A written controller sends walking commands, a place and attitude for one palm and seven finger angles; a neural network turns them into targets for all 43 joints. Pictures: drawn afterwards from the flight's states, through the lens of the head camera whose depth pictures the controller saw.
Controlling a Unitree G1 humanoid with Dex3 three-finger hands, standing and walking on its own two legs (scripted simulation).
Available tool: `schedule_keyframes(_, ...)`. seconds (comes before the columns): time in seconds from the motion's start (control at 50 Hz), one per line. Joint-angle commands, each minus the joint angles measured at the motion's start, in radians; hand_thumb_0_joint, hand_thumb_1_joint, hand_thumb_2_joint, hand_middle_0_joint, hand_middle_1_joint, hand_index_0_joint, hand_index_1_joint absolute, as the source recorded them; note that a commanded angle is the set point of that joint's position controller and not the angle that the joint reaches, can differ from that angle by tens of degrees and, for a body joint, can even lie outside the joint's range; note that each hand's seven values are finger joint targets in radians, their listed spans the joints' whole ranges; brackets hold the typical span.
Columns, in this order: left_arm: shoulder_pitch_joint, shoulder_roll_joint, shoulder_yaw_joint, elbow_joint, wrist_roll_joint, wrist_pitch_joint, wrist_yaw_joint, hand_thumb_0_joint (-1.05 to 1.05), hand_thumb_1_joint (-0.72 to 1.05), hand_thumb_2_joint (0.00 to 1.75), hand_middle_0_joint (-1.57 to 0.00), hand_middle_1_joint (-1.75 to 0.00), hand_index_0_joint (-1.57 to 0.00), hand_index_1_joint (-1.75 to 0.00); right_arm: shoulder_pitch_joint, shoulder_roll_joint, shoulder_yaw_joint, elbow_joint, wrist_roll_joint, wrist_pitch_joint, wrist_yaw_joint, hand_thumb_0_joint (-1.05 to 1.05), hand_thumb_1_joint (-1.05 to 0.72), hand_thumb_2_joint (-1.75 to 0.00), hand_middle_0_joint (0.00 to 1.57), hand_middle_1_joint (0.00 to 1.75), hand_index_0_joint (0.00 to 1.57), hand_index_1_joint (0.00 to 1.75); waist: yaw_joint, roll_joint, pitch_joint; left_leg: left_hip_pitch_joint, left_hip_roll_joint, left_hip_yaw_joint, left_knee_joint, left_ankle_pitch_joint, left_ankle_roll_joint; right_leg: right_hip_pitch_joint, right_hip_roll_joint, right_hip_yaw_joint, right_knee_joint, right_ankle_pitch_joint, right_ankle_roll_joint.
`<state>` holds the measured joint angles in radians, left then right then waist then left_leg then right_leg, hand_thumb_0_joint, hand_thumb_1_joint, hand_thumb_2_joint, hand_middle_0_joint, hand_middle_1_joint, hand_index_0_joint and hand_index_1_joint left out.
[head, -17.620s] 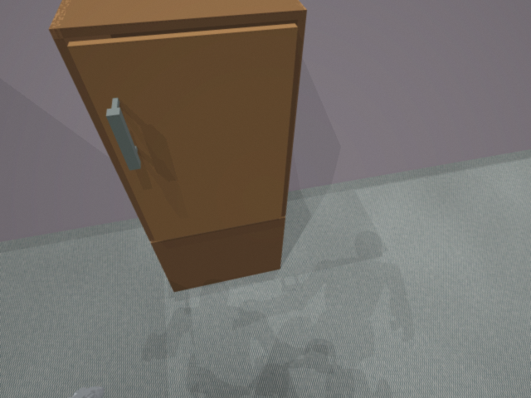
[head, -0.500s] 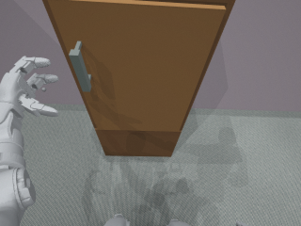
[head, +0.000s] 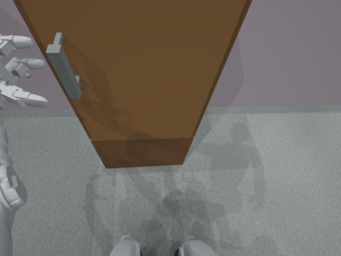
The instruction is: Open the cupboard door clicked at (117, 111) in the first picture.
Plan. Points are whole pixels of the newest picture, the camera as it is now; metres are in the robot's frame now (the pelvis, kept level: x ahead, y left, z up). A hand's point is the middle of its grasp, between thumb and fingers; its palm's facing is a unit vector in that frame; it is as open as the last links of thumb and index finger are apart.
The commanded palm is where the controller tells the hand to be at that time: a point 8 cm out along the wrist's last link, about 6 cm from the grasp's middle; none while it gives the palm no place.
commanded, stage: move the hooked fingers beside the handle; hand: left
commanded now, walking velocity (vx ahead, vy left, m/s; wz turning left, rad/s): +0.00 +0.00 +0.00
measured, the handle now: (67, 67) +0.51 +0.20 +0.10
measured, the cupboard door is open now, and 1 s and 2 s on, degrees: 0 0 0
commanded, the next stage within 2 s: slide the fingers in behind the handle in 0.72 s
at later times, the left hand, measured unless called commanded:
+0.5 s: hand (25, 85) +0.46 +0.27 +0.11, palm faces +0.02 -1.00 +0.01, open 14.0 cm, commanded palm +0.44 +0.32 +0.10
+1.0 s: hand (33, 81) +0.47 +0.26 +0.11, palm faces +0.01 -1.00 +0.00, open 14.0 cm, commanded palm +0.45 +0.31 +0.10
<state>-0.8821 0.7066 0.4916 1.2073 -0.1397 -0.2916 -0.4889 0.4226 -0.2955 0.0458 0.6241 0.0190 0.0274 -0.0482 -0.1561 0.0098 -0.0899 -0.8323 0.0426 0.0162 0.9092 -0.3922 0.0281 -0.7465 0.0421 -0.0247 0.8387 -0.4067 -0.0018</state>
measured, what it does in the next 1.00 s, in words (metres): stands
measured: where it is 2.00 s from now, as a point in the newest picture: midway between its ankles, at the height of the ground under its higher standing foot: outside the picture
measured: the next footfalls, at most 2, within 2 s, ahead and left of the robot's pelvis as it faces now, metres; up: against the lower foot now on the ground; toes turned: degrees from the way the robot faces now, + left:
none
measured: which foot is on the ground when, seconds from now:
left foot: down 0.00-1.00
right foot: down 0.00-1.00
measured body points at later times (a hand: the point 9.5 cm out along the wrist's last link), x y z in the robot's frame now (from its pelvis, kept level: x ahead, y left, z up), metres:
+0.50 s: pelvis +0.00 +0.00 +0.00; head +0.09 +0.03 +0.44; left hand +0.45 +0.33 +0.11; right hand +0.06 -0.27 -0.10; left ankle +0.02 +0.10 -0.69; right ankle -0.01 -0.12 -0.69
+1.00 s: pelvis -0.01 +0.00 +0.00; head +0.10 +0.02 +0.43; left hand +0.47 +0.32 +0.11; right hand +0.00 -0.28 -0.11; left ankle +0.02 +0.10 -0.69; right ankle -0.01 -0.12 -0.69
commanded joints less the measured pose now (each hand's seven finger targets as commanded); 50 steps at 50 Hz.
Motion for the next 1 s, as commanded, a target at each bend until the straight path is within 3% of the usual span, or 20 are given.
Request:
schedule_keyframes(0.0,-0.347,0.315,0.050,-0.217,-0.017,-0.049,0.002,0.00,-0.50,0.30,-0.30,-1.20,-0.30,-1.20,0.131,-0.192,-0.069,-0.082,-0.003,-0.002,-0.006,0.00,-0.90,-0.90,0.20,0.30,0.20,0.30,0.035,0.144,-0.434,0.409,-0.010,-0.056,-0.078,0.402,0.008,0.092,0.027,-0.004,-0.076,0.343,-0.018)
schedule_keyframes(0.06,-0.309,0.344,0.089,-0.236,-0.025,-0.062,0.009,0.00,-0.50,0.30,-0.30,-1.20,-0.30,-1.20,0.131,-0.193,-0.071,-0.097,-0.006,0.006,-0.003,0.00,-0.90,-0.90,0.20,0.30,0.20,0.30,0.043,0.134,-0.438,0.403,-0.010,-0.053,-0.071,0.425,0.009,0.105,0.033,-0.007,-0.067,0.362,-0.022)
schedule_keyframes(0.08,-0.341,0.335,0.076,-0.256,-0.028,-0.068,0.006,0.00,-0.50,0.30,-0.30,-1.20,-0.30,-1.20,0.126,-0.191,-0.071,-0.095,-0.003,0.010,-0.001,0.00,-0.90,-0.90,0.20,0.30,0.20,0.30,0.032,0.138,-0.440,0.405,-0.009,-0.049,-0.072,0.413,0.009,0.105,0.033,-0.003,-0.070,0.363,-0.017)
schedule_keyframes(0.1,-0.322,0.355,0.102,-0.279,-0.031,-0.077,0.005,0.00,-0.50,0.30,-0.30,-1.20,-0.30,-1.20,0.126,-0.192,-0.075,-0.100,-0.005,0.009,0.000,0.00,-0.90,-0.90,0.20,0.30,0.20,0.30,0.047,0.148,-0.465,0.413,-0.011,-0.049,-0.070,0.424,0.009,0.127,0.032,-0.001,-0.068,0.377,-0.018)
schedule_keyframes(0.16,-0.334,0.281,0.048,-0.344,-0.043,-0.089,0.000,0.00,-0.50,0.30,-0.30,-1.20,-0.30,-1.20,0.115,-0.181,-0.075,-0.101,0.000,0.014,0.002,0.00,-0.90,-0.90,0.20,0.30,0.20,0.30,0.036,0.220,-0.468,0.501,-0.004,-0.061,-0.064,0.503,0.001,0.072,0.038,-0.011,-0.064,0.378,-0.026)
schedule_keyframes(0.22,-0.290,0.253,0.042,-0.300,-0.057,-0.070,-0.005,0.00,-0.50,0.30,-0.30,-1.20,-0.30,-1.20,0.110,-0.182,-0.075,-0.092,0.002,0.015,0.003,0.00,-0.90,-0.90,0.20,0.30,0.20,0.30,0.035,0.153,-0.437,0.475,-0.003,-0.063,-0.076,0.456,0.003,0.080,0.037,-0.015,-0.078,0.358,-0.021)
schedule_keyframes(0.32,-0.303,0.202,-0.004,-0.315,-0.054,-0.061,0.006,0.00,-0.50,0.30,-0.30,-1.20,-0.30,-1.20,0.091,-0.177,-0.072,-0.093,0.003,0.010,-0.001,0.00,-0.90,-0.90,0.20,0.30,0.20,0.30,0.031,0.171,-0.403,0.472,-0.008,-0.065,-0.087,0.410,0.001,0.059,0.031,-0.017,-0.086,0.323,-0.024)
schedule_keyframes(0.36,-0.330,0.220,0.012,-0.308,-0.062,-0.068,0.016,0.00,-0.50,0.30,-0.30,-1.20,-0.30,-1.20,0.090,-0.180,-0.069,-0.089,0.003,0.008,-0.006,0.00,-0.90,-0.90,0.20,0.30,0.20,0.30,0.024,0.128,-0.382,0.448,-0.009,-0.067,-0.085,0.398,0.006,0.067,0.032,-0.016,-0.085,0.326,-0.025)
schedule_keyframes(0.48,-0.350,0.260,0.025,-0.278,-0.043,-0.080,0.023,0.00,-0.50,0.30,-0.30,-1.20,-0.30,-1.20,0.073,-0.180,-0.061,-0.094,0.004,0.003,-0.008,0.00,-0.90,-0.90,0.20,0.30,0.20,0.30,0.031,0.142,-0.395,0.407,-0.016,-0.061,-0.084,0.343,0.005,0.091,0.025,-0.005,-0.078,0.309,-0.023)
schedule_keyframes(0.5,-0.368,0.222,-0.013,-0.269,-0.040,-0.079,0.021,0.00,-0.50,0.30,-0.30,-1.20,-0.30,-1.20,0.068,-0.176,-0.060,-0.091,0.006,0.002,-0.009,0.00,-0.90,-0.90,0.20,0.30,0.20,0.30,0.017,0.142,-0.375,0.406,-0.015,-0.063,-0.086,0.324,0.005,0.072,0.024,-0.005,-0.083,0.291,-0.021)
schedule_keyframes(0.58,-0.358,0.233,0.005,-0.281,-0.048,-0.088,0.018,0.00,-0.50,0.30,-0.30,-1.20,-0.30,-1.20,0.072,-0.180,-0.062,-0.093,0.003,-0.003,-0.010,0.00,-0.90,-0.90,0.20,0.30,0.20,0.30,0.030,0.155,-0.424,0.441,-0.014,-0.068,-0.079,0.354,0.001,0.078,0.025,-0.006,-0.076,0.302,-0.025)
schedule_keyframes(0.64,-0.390,0.203,-0.032,-0.233,-0.045,-0.070,0.016,0.00,-0.50,0.30,-0.30,-1.20,-0.30,-1.20,0.070,-0.181,-0.058,-0.085,0.006,-0.006,-0.012,0.00,-0.90,-0.90,0.20,0.30,0.20,0.30,0.005,0.113,-0.359,0.380,-0.014,-0.064,-0.087,0.264,0.009,0.055,0.022,-0.003,-0.090,0.244,-0.018)
schedule_keyframes(0.68,-0.396,0.277,0.020,-0.223,-0.040,-0.071,0.020,0.00,-0.50,0.30,-0.30,-1.20,-0.30,-1.20,0.073,-0.188,-0.057,-0.087,0.005,-0.006,-0.016,0.00,-0.90,-0.90,0.20,0.30,0.20,0.30,0.019,0.125,-0.383,0.352,-0.018,-0.060,-0.083,0.254,0.011,0.087,0.020,0.008,-0.085,0.248,-0.020)
schedule_keyframes(0.72,-0.394,0.256,-0.001,-0.242,-0.034,-0.076,0.019,0.00,-0.50,0.30,-0.30,-1.20,-0.30,-1.20,0.077,-0.182,-0.056,-0.091,0.005,-0.008,-0.015,0.00,-0.90,-0.90,0.20,0.30,0.20,0.30,0.019,0.143,-0.402,0.367,-0.019,-0.058,-0.079,0.274,0.010,0.083,0.020,0.007,-0.081,0.262,-0.019)
schedule_keyframes(0.76,-0.398,0.293,0.027,-0.220,-0.035,-0.080,0.019,0.00,-0.50,0.30,-0.30,-1.20,-0.30,-1.20,0.085,-0.186,-0.055,-0.088,0.003,-0.006,-0.017,0.00,-0.90,-0.90,0.20,0.30,0.20,0.30,0.019,0.116,-0.391,0.335,-0.019,-0.058,-0.070,0.272,0.013,0.096,0.024,0.009,-0.077,0.264,-0.021)
schedule_keyframes(0.82,-0.423,0.259,-0.014,-0.216,-0.026,-0.077,0.013,0.00,-0.50,0.30,-0.30,-1.20,-0.30,-1.20,0.090,-0.185,-0.054,-0.083,0.004,-0.007,-0.015,0.00,-0.90,-0.90,0.20,0.30,0.20,0.30,0.007,0.160,-0.384,0.349,-0.016,-0.062,-0.076,0.249,0.010,0.056,0.023,0.006,-0.081,0.231,-0.020)
schedule_keyframes(0.86,-0.425,0.257,-0.007,-0.221,-0.036,-0.080,0.013,0.00,-0.50,0.30,-0.30,-1.20,-0.30,-1.20,0.098,-0.186,-0.056,-0.082,0.002,-0.009,-0.016,0.00,-0.90,-0.90,0.20,0.30,0.20,0.30,0.005,0.139,-0.397,0.358,-0.015,-0.065,-0.072,0.259,0.013,0.060,0.027,0.003,-0.077,0.234,-0.023)
schedule_keyframes(0.9,-0.416,0.270,0.008,-0.232,-0.036,-0.080,0.013,0.00,-0.50,0.30,-0.30,-1.20,-0.30,-1.20,0.105,-0.187,-0.060,-0.075,0.001,-0.008,-0.014,0.00,-0.90,-0.90,0.20,0.30,0.20,0.30,0.016,0.165,-0.441,0.382,-0.014,-0.066,-0.068,0.286,0.008,0.069,0.025,0.004,-0.074,0.254,-0.022)
schedule_keyframes(0.94,-0.405,0.259,0.002,-0.234,-0.036,-0.073,0.016,0.00,-0.50,0.30,-0.30,-1.20,-0.30,-1.20,0.108,-0.186,-0.061,-0.074,0.001,-0.005,-0.013,0.00,-0.90,-0.90,0.20,0.30,0.20,0.30,0.012,0.132,-0.427,0.365,-0.013,-0.063,-0.069,0.288,0.012,0.078,0.025,0.002,-0.076,0.265,-0.018)
schedule_keyframes(0.98,-0.393,0.247,-0.002,-0.243,-0.036,-0.069,0.022,0.00,-0.50,0.30,-0.30,-1.20,-0.30,-1.20,0.110,-0.184,-0.061,-0.077,0.001,-0.003,-0.010,0.00,-0.90,-0.90,0.20,0.30,0.20,0.30,0.016,0.152,-0.431,0.375,-0.014,-0.060,-0.069,0.303,0.012,0.067,0.026,0.001,-0.074,0.273,-0.020)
